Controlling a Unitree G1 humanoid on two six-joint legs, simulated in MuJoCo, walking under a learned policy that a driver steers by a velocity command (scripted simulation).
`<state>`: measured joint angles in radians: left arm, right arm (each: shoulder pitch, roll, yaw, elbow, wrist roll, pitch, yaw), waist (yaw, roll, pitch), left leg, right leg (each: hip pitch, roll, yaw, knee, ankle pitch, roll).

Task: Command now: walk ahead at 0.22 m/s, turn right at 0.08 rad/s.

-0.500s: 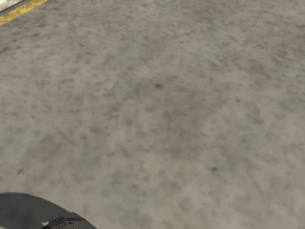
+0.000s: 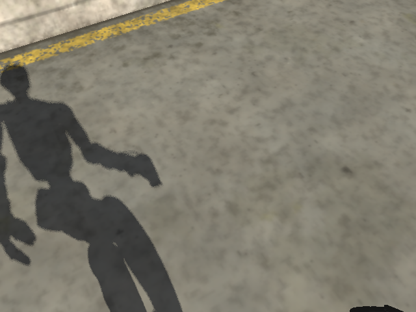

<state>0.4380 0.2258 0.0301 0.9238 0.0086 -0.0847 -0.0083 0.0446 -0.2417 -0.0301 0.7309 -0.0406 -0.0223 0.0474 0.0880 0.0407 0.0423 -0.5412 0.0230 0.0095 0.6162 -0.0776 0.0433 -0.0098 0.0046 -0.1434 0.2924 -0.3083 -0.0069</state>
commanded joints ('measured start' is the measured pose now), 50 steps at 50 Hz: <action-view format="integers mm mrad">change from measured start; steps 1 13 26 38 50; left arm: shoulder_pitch -37 -24 -61 -142 -207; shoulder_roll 165 57 287 201 111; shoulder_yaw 31 46 101 81 68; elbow -31 -74 -186 -225 -275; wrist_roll -14 18 26 4 -18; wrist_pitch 1 135 122 114 120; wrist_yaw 7 10 14 14 6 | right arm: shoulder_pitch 185 103 77 111 182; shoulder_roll -72 -84 -101 -103 -276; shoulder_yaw -12 -20 -41 -46 -66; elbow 21 13 -28 -23 -77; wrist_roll -12 16 11 23 19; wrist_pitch -34 -13 71 68 33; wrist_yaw -26 -89 -86 -75 -107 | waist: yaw -139 -31 -12 -49 -87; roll -127 81 -255 -158 192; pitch -82 -99 25 -77 -84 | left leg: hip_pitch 315 235 -92 -46 525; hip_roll -54 266 5 -23 335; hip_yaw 39 1 26 -51 -483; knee -205 -357 382 286 -440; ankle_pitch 125 210 -524 -317 -229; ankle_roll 37 182 -83 -85 106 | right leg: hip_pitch -48 -393 -238 -67 -562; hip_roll -161 -36 -381 -187 186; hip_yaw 132 128 649 528 320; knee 189 782 -77 29 434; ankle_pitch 823 -83 219 318 -195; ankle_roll -87 14 -287 -248 -11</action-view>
